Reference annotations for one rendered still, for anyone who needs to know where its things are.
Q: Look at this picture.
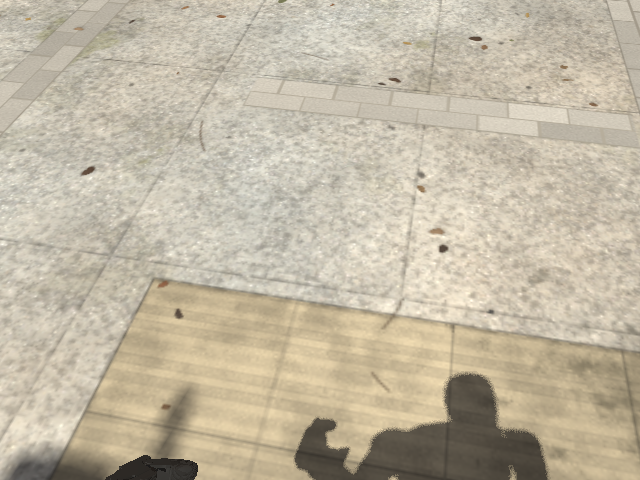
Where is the robot left hand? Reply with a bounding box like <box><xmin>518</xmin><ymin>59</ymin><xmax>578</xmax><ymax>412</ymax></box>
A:
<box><xmin>105</xmin><ymin>455</ymin><xmax>198</xmax><ymax>480</ymax></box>

